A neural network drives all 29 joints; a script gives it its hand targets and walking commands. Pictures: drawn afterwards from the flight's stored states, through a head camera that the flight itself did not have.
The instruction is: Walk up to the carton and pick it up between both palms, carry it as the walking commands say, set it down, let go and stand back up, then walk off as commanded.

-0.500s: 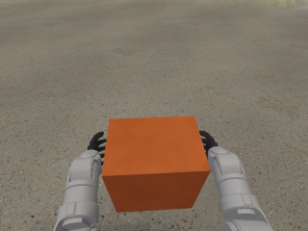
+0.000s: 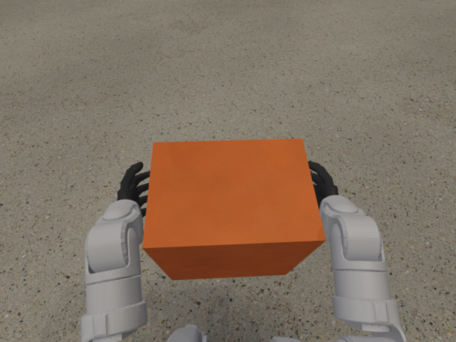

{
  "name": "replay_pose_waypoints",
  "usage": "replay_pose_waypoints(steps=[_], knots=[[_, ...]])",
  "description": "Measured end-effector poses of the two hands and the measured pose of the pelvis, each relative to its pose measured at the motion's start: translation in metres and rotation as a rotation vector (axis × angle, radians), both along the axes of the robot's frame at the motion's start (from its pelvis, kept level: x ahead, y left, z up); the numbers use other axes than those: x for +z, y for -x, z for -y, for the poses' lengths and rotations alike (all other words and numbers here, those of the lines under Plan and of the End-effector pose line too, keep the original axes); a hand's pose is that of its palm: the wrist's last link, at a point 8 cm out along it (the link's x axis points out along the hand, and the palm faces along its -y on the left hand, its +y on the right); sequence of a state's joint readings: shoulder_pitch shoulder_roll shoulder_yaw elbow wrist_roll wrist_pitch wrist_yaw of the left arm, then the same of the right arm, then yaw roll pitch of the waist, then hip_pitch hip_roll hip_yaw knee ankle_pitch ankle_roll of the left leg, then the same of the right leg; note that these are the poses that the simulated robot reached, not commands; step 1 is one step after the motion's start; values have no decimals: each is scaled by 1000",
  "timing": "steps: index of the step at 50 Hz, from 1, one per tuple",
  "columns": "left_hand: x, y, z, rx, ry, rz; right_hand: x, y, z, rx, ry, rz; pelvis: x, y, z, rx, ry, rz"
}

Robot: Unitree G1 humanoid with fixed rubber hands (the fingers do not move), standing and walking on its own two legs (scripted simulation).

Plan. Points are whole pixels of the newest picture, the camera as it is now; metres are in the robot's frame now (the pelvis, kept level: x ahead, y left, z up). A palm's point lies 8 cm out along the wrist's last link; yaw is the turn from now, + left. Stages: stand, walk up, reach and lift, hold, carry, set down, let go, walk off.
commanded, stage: carry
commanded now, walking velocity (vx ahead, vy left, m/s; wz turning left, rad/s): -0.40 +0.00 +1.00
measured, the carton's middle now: (229, 218) +0.32 +0.00 +0.04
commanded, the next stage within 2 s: none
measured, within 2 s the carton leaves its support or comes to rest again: neither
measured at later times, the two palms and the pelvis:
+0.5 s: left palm out of the picture +0.03 +0.25 +0.08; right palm (271, 313) +0.15 -0.05 +0.06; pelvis -0.15 +0.00 -0.01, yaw +22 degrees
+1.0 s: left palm out of the picture -0.33 +0.26 +0.05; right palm out of the picture -0.09 +0.05 +0.07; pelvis -0.37 -0.04 -0.02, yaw +49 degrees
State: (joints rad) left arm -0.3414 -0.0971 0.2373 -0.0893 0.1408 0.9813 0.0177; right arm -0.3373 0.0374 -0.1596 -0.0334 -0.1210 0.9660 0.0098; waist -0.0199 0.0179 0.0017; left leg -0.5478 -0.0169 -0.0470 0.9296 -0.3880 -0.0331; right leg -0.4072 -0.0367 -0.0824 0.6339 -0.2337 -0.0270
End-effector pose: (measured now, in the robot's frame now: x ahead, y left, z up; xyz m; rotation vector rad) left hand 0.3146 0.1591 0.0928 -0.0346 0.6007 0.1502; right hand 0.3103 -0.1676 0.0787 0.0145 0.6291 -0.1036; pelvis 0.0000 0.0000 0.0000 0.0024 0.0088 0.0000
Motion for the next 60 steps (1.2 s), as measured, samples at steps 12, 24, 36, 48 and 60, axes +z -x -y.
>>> replay_pose_waypoints(steps=[12, 24, 36, 48, 60], knots=[[-24, 115, -71, 216, 90, -57, -14, 64, -76, 95, -19, -68, -18, 57, -27, 149, 18, -54], [-12, 275, -91, 458, 54, -44, -17, 151, -117, 291, -99, -81, -12, 144, 1, 378, 27, -38], [4, 430, -104, 632, 60, 6, 2, 254, -155, 469, -95, -45, -10, 241, 9, 565, -36, 29], [-46, 624, -112, 885, 183, -27, -15, 385, -216, 721, 40, -86, -22, 357, 28, 818, 55, 2], [-3, 756, -43, 1076, 71, -11, -5, 479, -194, 919, -62, -90, -6, 435, 95, 1004, -26, 8]])
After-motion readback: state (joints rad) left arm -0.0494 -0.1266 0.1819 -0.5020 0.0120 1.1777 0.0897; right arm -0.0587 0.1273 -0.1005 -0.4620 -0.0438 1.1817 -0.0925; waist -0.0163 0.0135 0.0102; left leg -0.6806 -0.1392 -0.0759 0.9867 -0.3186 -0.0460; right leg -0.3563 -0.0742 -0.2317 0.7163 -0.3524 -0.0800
